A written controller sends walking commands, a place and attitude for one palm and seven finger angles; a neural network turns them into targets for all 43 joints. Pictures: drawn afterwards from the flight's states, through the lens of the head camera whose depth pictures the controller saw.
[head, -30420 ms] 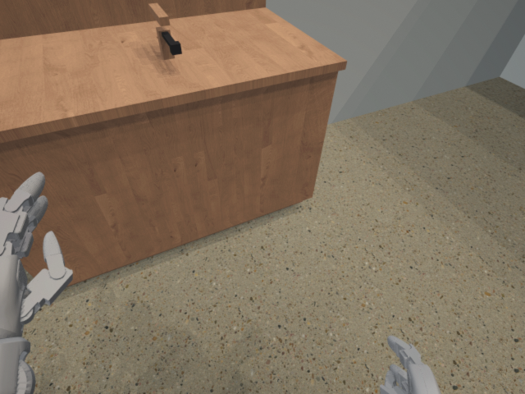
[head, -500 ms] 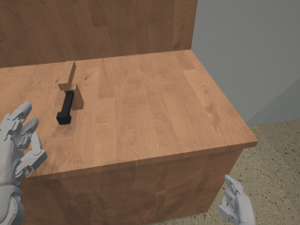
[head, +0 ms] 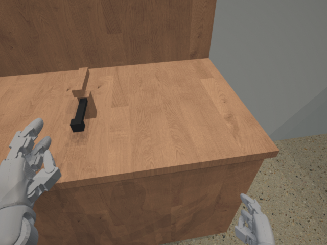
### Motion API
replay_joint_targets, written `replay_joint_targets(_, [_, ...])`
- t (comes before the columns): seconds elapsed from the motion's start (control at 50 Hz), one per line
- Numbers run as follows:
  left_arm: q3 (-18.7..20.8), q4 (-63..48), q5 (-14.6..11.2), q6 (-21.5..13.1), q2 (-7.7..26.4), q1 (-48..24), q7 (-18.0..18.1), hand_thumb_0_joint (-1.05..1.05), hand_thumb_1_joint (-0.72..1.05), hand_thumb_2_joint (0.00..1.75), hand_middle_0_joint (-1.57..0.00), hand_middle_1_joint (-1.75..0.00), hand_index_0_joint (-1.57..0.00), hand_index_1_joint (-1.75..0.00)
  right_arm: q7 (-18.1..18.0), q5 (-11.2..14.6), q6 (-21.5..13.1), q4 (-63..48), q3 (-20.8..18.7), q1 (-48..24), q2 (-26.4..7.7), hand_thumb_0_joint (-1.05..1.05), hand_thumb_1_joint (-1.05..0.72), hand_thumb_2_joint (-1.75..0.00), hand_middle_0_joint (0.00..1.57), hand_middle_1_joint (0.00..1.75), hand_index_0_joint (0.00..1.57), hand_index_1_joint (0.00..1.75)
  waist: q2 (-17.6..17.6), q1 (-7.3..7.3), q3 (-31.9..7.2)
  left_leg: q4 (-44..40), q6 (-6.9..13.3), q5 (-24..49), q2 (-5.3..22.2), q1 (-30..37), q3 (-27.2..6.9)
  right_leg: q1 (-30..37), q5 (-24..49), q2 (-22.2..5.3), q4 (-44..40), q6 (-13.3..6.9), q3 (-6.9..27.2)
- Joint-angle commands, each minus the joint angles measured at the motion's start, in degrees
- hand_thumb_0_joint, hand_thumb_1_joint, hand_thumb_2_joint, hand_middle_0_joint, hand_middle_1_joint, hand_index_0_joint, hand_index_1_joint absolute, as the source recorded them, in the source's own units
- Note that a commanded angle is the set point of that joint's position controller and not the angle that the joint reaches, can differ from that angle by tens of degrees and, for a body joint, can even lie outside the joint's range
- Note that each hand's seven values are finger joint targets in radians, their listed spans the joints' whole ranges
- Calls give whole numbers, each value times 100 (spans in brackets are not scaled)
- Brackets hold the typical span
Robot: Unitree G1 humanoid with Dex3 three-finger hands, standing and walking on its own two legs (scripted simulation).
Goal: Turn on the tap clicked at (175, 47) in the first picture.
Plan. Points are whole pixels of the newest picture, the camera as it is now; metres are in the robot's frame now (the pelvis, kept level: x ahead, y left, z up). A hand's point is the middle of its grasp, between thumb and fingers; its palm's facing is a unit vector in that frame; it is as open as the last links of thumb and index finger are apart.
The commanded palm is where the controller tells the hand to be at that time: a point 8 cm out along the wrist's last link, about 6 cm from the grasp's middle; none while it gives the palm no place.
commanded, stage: turn the palm inward beside the body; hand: left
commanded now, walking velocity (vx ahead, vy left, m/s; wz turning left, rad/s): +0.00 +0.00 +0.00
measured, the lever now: (77, 125) +0.36 +0.30 +0.12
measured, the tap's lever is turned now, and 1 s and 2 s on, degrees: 0 0 0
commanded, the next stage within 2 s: reach beside the lever's end, fingers flat in 0.48 s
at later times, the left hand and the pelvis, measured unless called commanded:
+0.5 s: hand (69, 167) +0.19 +0.21 +0.18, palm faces +0.46 -0.88 -0.12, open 7.4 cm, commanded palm +0.14 +0.25 +0.18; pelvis +0.01 -0.02 +0.00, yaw +0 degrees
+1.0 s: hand (70, 159) +0.22 +0.23 +0.17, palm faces +0.48 -0.87 -0.12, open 7.4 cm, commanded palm +0.18 +0.27 +0.17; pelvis +0.02 -0.02 +0.00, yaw +0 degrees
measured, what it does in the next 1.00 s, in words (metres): stands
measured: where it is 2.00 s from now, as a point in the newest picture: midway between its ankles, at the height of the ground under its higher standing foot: outside the picture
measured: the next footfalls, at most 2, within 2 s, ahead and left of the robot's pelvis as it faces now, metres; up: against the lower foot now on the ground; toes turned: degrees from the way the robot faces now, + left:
none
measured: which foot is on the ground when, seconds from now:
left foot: down 0.00-1.00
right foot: down 0.00-1.00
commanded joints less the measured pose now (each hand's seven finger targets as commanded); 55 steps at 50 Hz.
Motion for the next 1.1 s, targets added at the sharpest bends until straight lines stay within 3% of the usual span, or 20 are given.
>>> replay_joint_targets(0.0, [498, -1246, 20, -382, 790, -770, 119, 0, 90, 90, -20, -30, -20, -30, -33, 29, -438, -1015, -262, -1099, -570, 0, -90, -90, 20, 30, 20, 30, 76, -33, -226, -640, 175, -115, 59, 330, -20, -416, 79, -210, -909, 155, 179])
replay_joint_targets(0.12, [481, -1171, -33, -280, 808, -739, 106, 0, 90, 90, -20, -30, -20, -30, -61, 31, -478, -1015, -270, -1097, -588, 0, -90, -90, 20, 30, 20, 30, -197, -36, -77, -575, 221, -124, 42, 283, 9, -427, -36, -233, -1069, 193, 271])
replay_joint_targets(0.14, [479, -1154, -28, -275, 817, -732, 96, 0, 90, 90, -20, -30, -20, -30, -60, 29, -485, -998, -280, -1081, -599, 0, -90, -90, 20, 30, 20, 30, -193, -35, -85, -546, 223, -101, 42, 282, 26, -417, -59, -246, -1096, 197, 291])
replay_joint_targets(0.16, [555, -1170, 9, -265, 895, -732, 115, 0, 90, 90, -20, -30, -20, -30, -57, 49, -484, -969, -272, -1107, -586, 0, -90, -90, 20, 30, 20, 30, 51, -16, -62, -553, 209, -130, 29, 318, 33, -423, -81, -242, -1107, 179, 300])
replay_joint_targets(0.3, [540, -1179, -27, -349, 803, -655, 124, 0, 90, 90, -20, -30, -20, -30, -35, 11, -506, -1005, -304, -991, -607, 0, -90, -90, 20, 30, 20, 30, -189, -33, -271, -441, 222, 382, 49, 429, 68, -297, 513, -256, -1040, 198, 302])
replay_joint_targets(0.36, [600, -1136, -9, -361, 868, -595, 105, 0, 90, 90, -20, -30, -20, -30, -27, 17, -507, -989, -306, -968, -606, 0, -90, -90, 20, 30, 20, 30, -28, -7, -270, -433, 216, 506, 31, 441, 74, -266, 702, -257, -997, 191, 298])
replay_joint_targets(0.38, [479, -1150, -7, -376, 733, -638, 91, 0, 90, 90, -20, -30, -20, -30, -21, 16, -502, -1008, -305, -941, -600, 0, -90, -90, 20, 30, 20, 30, -140, -40, -266, -430, 218, 548, 39, 450, 80, -268, 788, -262, -977, 196, 283])
replay_joint_targets(0.44, [565, -1086, -63, -381, 825, -586, 53, 0, 90, 90, -20, -30, -20, -30, -31, -3, -514, -1029, -329, -893, -628, 0, -90, -90, 20, 30, 20, 30, -410, -32, -319, -381, 247, 642, 40, 424, 95, -202, 987, -279, -996, 234, 336])
replay_joint_targets(0.46, [611, -1073, -54, -360, 867, -585, 43, 0, 90, 90, -20, -30, -20, -30, -29, 21, -510, -998, -326, -944, -615, 0, -90, -90, 20, 30, 20, 30, -198, -19, -294, -377, 239, 604, 23, 453, 114, -204, 894, -278, -1050, 227, 370])
replay_joint_targets(0.54, [553, -1132, -34, -393, 844, -684, 54, 0, 90, 90, -20, -30, -20, -30, -34, 4, -528, -1033, -327, -883, -617, 0, -90, -90, 20, 30, 20, 30, -217, -34, -286, -367, 238, 654, 33, 442, 107, -205, 957, -299, -1028, 233, 365])
replay_joint_targets(0.56, [581, -1169, 9, -396, 882, -665, 61, 0, 90, 90, -20, -30, -20, -30, -25, 20, -536, -1008, -321, -930, -609, 0, -90, -90, 20, 30, 20, 30, 59, -24, -261, -378, 227, 658, 25, 524, 118, -223, 943, -293, -1038, 205, 362])
replay_joint_targets(0.64, [759, -853, -88, -440, 905, -684, 51, 0, 90, 90, -20, -30, -20, -30, -41, -2, -494, -992, -352, -817, -630, 0, -90, -90, 20, 30, 20, 30, -418, -42, -330, -344, 241, 787, 28, 399, 121, -137, 1242, -287, -992, 250, 382])
replay_joint_targets(0.68, [806, -707, -94, -435, 927, -785, 18, 0, 90, 90, -20, -30, -20, -30, -44, 33, -458, -958, -347, -850, -614, 0, -90, -90, 20, 30, 20, 30, -136, -37, -266, -360, 226, 757, 18, 413, 138, -182, 1185, -289, -1023, 227, 404])
replay_joint_targets(0.74, [744, -644, -100, -515, 899, -922, -30, 0, 90, 90, -20, -30, -20, -30, -57, 5, -502, -982, -370, -813, -641, 0, -90, -90, 20, 30, 20, 30, -199, -69, -380, -346, 238, 833, 9, 452, 139, -159, 1353, -295, -983, 246, 406])
replay_joint_targets(0.76, [829, -616, -80, -530, 1005, -971, -46, 0, 90, 90, -20, -30, -20, -30, -56, 33, -511, -949, -363, -834, -635, 0, -90, -90, 20, 30, 20, 30, 39, -62, -367, -358, 228, 812, 1, 500, 143, -168, 1283, -282, -1000, 222, 405])
replay_joint_targets(0.82, [776, -441, -92, -622, 977, -1160, -92, 0, 90, 90, -20, -30, -20, -30, -79, 15, -552, -939, -369, -774, -655, 0, -90, -90, 20, 30, 20, 30, -287, -89, -370, -400, 238, 751, 1, 431, 97, -167, 1226, -267, -992, 234, 403])
replay_joint_targets(0.86, [873, -361, -70, -644, 1083, -1169, -101, 0, 90, 90, -20, -30, -20, -30, -79, 35, -556, -906, -372, -795, -649, 0, -90, -90, 20, 30, 20, 30, -50, -75, -392, -412, 226, 762, -7, 473, 124, -156, 1219, -270, -1001, 219, 404])
replay_joint_targets(0.94, [875, -149, -70, -688, 1074, -1342, -72, 0, 90, 90, -20, -30, -20, -30, -90, 15, -559, -916, -390, -748, -670, 0, -90, -90, 20, 30, 20, 30, -298, -76, -416, -439, 227, 676, -10, 371, 107, -152, 1102, -257, -1007, 236, 409])
replay_joint_targets(0.96, [851, -84, -45, -667, 1060, -1429, -58, 0, 90, 90, -20, -30, -20, -30, -87, 36, -548, -885, -365, -812, -644, 0, -90, -90, 20, 30, 20, 30, -98, -80, -298, -481, 217, 590, -20, 395, 94, -212, 955, -250, -1036, 218, 396])
replay_joint_targets(1.08, [795, 131, 41, -694, 1036, -1735, 36, 0, 90, 90, -19, -29, -19, -29, -91, 4, -502, -895, -374, -796, -655, 0, -90, -90, 20, 30, 20, 30, -133, -90, -523, -531, 207, 656, -30, 454, 94, -136, 1019, -229, -975, 201, 365])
